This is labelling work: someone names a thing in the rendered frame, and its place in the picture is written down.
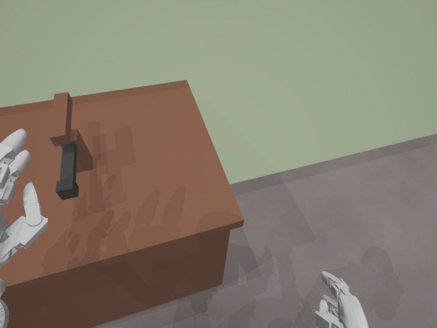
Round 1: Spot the robot left hand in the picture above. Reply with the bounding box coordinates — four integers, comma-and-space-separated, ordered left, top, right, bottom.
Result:
0, 128, 48, 270

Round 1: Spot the tap lever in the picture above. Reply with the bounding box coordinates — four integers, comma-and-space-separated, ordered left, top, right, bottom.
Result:
56, 141, 79, 200

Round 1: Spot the counter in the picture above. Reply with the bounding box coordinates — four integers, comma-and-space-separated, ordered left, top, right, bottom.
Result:
0, 80, 244, 328

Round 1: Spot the robot right hand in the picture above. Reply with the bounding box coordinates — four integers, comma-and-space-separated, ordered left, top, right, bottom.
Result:
315, 271, 369, 328

